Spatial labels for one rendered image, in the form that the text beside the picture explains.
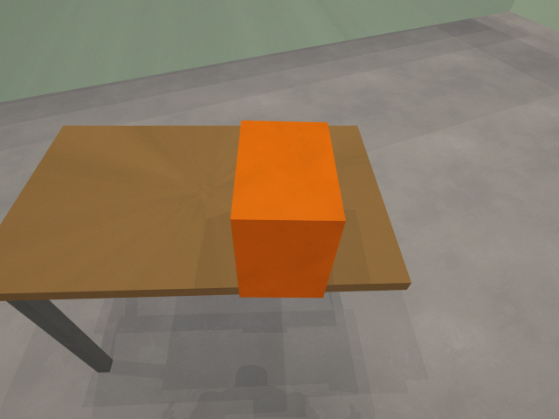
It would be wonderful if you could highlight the table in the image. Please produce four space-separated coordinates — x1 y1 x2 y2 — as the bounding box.
0 126 411 373

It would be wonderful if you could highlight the carton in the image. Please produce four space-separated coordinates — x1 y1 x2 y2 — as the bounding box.
231 120 346 298

